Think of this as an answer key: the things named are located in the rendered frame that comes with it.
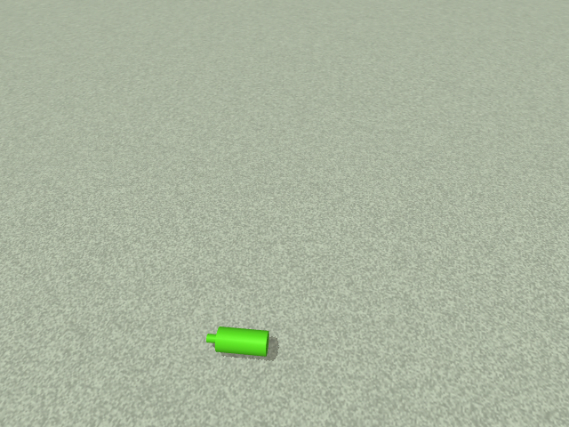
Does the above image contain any bottle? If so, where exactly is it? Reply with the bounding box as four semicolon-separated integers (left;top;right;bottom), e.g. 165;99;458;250
206;326;269;357

